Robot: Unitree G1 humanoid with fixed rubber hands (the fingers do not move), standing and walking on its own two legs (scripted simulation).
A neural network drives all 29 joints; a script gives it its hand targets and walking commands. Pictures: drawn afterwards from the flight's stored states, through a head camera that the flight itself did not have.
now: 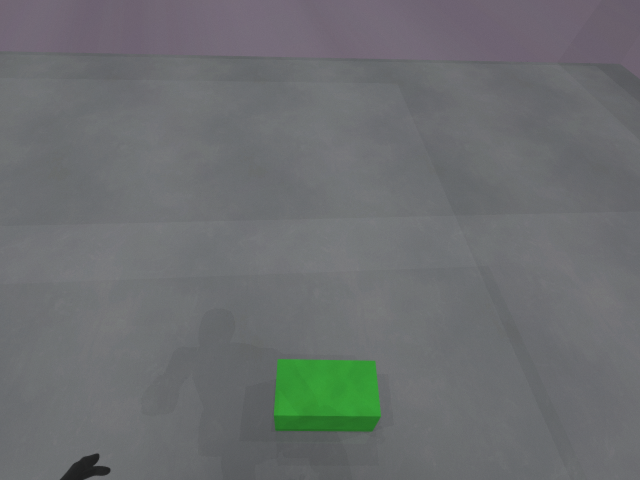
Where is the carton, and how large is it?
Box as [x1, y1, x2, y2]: [274, 359, 380, 431]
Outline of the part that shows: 278,359 274,405 275,430 372,430 380,417 374,361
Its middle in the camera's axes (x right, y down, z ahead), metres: +0.01 +0.46 +1.11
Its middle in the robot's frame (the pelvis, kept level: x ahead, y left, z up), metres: +0.45 -0.04 -0.67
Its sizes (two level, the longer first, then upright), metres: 0.282 0.152 0.146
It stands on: the floor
